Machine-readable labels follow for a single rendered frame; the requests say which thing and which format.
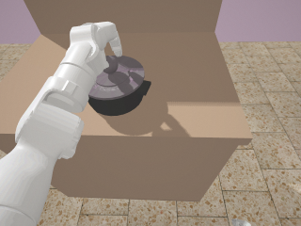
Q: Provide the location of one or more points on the knob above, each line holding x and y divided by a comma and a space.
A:
113, 65

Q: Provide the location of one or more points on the pot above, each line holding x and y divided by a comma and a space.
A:
122, 105

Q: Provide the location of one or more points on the left robot upper arm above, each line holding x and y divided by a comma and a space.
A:
26, 172

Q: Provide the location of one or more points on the table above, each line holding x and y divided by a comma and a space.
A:
172, 146

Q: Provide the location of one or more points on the robot left forearm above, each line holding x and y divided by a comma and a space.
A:
75, 76

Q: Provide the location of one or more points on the lid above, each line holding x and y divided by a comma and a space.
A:
125, 80

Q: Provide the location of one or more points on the robot left hand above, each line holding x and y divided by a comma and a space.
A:
112, 36

